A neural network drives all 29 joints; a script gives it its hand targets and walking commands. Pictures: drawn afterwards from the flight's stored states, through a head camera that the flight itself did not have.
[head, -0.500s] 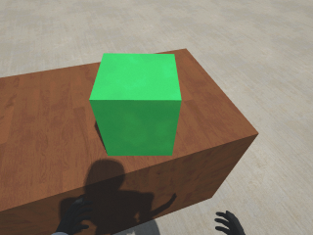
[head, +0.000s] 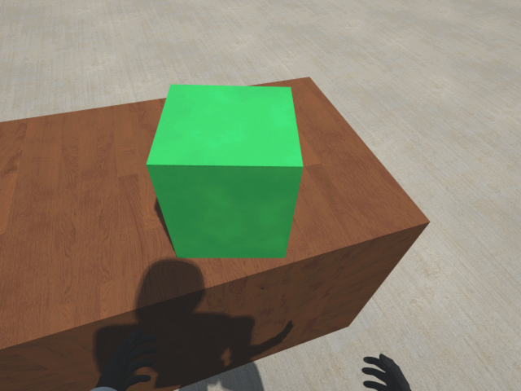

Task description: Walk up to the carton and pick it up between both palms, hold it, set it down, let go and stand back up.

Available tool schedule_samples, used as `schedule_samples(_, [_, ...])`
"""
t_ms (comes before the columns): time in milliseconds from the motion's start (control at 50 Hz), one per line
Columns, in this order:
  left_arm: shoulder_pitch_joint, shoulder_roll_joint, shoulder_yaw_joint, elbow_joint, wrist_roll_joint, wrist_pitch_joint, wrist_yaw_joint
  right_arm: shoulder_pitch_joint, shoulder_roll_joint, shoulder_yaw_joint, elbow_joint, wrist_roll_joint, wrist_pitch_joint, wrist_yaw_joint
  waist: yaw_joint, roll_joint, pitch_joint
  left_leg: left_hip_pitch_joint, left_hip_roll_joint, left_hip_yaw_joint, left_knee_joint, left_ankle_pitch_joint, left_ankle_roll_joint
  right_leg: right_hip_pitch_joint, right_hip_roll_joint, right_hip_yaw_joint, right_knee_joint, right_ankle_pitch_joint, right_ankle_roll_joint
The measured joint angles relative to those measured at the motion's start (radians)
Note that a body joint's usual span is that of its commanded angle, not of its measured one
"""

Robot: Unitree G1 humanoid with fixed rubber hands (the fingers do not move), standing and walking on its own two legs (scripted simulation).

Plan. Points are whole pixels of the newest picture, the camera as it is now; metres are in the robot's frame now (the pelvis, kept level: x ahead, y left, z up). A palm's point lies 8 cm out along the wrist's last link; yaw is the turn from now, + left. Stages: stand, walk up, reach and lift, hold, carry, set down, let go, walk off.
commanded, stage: stand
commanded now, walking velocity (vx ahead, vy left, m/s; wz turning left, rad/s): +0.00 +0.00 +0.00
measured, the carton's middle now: (231, 176) +0.47 +0.13 +0.05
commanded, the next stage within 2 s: none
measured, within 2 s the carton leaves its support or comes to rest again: neither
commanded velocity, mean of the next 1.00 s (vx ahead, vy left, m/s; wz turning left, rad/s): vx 0.00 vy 0.00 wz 0.00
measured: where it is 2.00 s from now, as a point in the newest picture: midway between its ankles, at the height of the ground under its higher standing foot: outside the picture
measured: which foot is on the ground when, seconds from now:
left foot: down 0.00-1.00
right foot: down 0.00-1.00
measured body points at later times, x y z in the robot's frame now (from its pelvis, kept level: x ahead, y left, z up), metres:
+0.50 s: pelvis +0.01 +0.00 +0.00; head -0.01 +0.00 +0.45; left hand +0.08 +0.32 -0.10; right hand +0.18 -0.25 -0.11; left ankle +0.01 +0.12 -0.75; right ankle -0.06 -0.09 -0.75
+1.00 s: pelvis -0.01 +0.01 +0.00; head -0.03 +0.01 +0.45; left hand +0.03 +0.32 -0.11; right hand +0.13 -0.25 -0.12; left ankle +0.01 +0.12 -0.75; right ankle -0.06 -0.09 -0.75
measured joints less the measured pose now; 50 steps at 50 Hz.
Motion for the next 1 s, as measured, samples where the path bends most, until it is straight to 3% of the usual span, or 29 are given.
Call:
schedule_samples(140, [0.000, 0.075, 0.032, 0.188, 0.046, -0.103, 0.000, 0.002, -0.065, 0.000, 0.016, -0.020, 0.136, 0.000, 0.000, 0.006, -0.081, -0.017, 0.000, -0.012, 0.046, -0.034, 0.000, 0.000, 0.000, -0.011, 0.019, -0.024, 0.000])
schedule_samples(340, [0.000, 0.136, 0.073, 0.338, 0.048, -0.149, -0.008, 0.002, -0.134, 0.000, 0.024, -0.020, 0.167, 0.000, 0.000, 0.010, -0.123, -0.019, 0.000, -0.013, 0.050, -0.040, 0.000, 0.000, 0.000, -0.011, 0.019, -0.028, 0.000])
schedule_samples(640, [0.000, 0.127, 0.053, 0.469, 0.048, -0.159, -0.013, 0.002, -0.135, 0.000, 0.087, -0.020, 0.179, 0.000, 0.000, 0.027, -0.119, -0.019, 0.000, -0.014, 0.052, -0.036, 0.001, 0.001, 0.000, -0.012, 0.019, -0.023, 0.000])
schedule_samples(1000, [0.000, 0.119, 0.040, 0.547, 0.048, -0.159, -0.013, 0.002, -0.135, 0.000, 0.158, -0.020, 0.184, 0.000, 0.000, 0.039, -0.110, -0.019, 0.000, -0.014, 0.052, -0.016, 0.008, 0.001, 0.000, -0.014, 0.019, -0.002, 0.000])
